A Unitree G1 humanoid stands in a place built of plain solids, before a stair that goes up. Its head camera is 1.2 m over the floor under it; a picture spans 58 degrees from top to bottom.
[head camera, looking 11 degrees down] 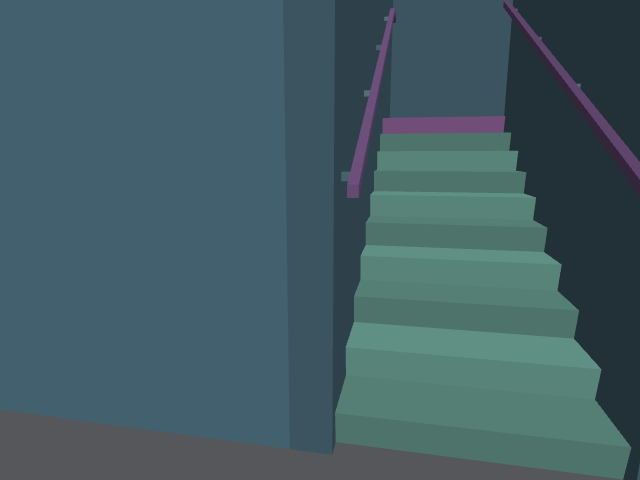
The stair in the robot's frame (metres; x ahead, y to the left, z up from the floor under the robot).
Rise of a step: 0.16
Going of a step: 0.30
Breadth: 1.10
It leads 11 degrees to the right of straight ahead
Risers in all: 10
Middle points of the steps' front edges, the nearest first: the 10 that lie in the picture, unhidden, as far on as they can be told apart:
1.52 -0.60 0.15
1.82 -0.66 0.31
2.11 -0.72 0.46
2.40 -0.78 0.62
2.70 -0.84 0.77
2.99 -0.90 0.93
3.28 -0.96 1.08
3.58 -1.02 1.24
3.87 -1.08 1.39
4.17 -1.14 1.55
